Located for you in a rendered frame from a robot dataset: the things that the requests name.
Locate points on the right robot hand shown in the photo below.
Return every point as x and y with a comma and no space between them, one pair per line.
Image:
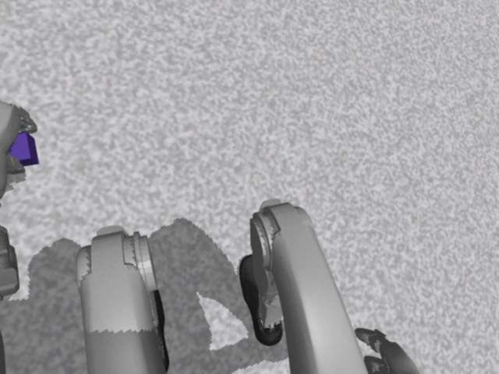
394,359

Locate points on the left robot foot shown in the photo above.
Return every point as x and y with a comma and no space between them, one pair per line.
160,329

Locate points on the left robot arm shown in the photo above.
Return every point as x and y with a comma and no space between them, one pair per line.
9,275

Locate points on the small box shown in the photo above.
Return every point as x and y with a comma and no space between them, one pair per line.
24,149

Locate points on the right robot foot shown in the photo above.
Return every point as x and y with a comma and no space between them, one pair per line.
265,336

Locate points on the left robot hand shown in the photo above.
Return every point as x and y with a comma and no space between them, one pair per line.
12,120

